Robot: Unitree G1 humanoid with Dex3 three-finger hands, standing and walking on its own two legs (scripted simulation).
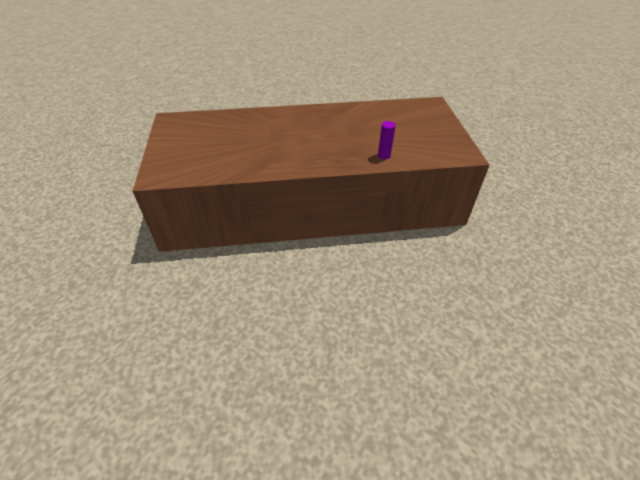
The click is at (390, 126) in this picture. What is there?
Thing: slim round
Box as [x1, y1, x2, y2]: [378, 121, 395, 158]
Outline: 390,121 383,122 381,127 378,156 381,158 388,158 390,156 395,125 393,122
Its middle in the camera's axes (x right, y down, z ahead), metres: +0.26 -0.39 +1.53
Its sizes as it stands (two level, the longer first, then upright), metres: 0.051 0.051 0.139
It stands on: a support 0.33 m high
